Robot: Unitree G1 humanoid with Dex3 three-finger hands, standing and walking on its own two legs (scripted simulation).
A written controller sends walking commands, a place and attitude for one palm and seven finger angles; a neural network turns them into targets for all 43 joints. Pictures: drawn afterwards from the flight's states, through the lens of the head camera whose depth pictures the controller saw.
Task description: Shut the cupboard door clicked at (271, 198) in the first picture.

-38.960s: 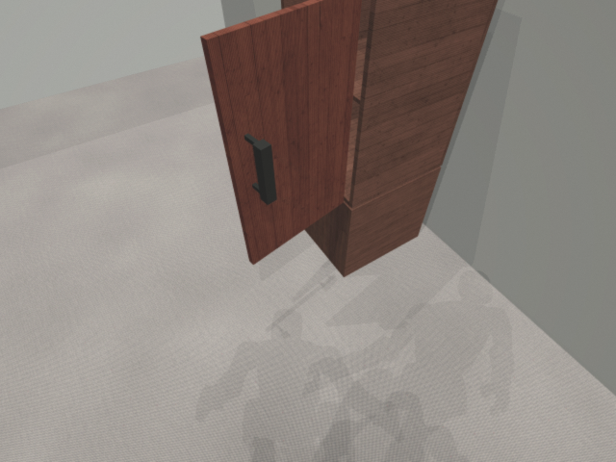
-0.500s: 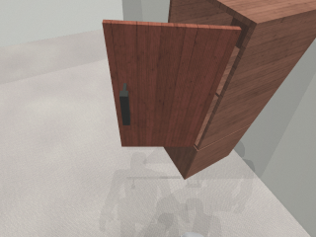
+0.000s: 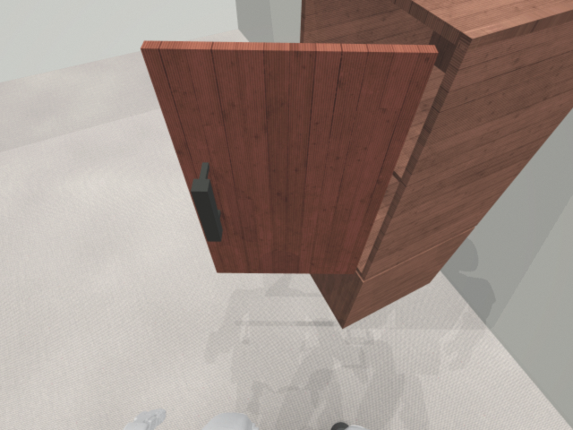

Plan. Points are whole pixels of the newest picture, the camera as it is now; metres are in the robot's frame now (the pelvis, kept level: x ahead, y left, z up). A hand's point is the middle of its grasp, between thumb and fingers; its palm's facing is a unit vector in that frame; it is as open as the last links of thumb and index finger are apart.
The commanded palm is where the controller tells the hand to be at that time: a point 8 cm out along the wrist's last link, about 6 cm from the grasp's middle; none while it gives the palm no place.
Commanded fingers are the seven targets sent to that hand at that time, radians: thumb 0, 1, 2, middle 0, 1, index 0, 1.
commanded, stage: come to a stop and stand still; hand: left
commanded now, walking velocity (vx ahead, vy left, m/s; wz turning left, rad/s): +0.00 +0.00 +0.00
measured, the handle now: (210, 203) +0.46 +0.17 -0.01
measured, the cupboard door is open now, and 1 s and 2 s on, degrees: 63 63 63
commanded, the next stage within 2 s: look again from close up in 0.94 s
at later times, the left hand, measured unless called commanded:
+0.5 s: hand out of the picture -0.05 +0.22 -0.17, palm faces +0.01 -0.97 -0.23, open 7.4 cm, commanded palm none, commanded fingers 0.00 0.90 0.90 -0.20 -0.30 -0.20 -0.30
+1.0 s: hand out of the picture -0.08 +0.19 -0.17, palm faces +0.00 -0.99 -0.15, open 7.4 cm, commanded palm none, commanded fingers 0.00 0.90 0.90 -0.20 -0.30 -0.20 -0.30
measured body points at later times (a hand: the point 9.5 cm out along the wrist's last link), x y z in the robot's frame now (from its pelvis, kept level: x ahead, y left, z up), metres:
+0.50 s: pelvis -0.05 +0.04 +0.01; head -0.03 +0.03 +0.45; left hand -0.05 +0.27 -0.15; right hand -0.01 -0.19 -0.16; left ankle -0.02 +0.13 -0.74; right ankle -0.10 -0.08 -0.74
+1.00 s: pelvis -0.06 +0.03 +0.01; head -0.04 +0.04 +0.46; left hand -0.08 +0.24 -0.16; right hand -0.12 -0.18 -0.15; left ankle -0.02 +0.13 -0.74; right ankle -0.10 -0.08 -0.74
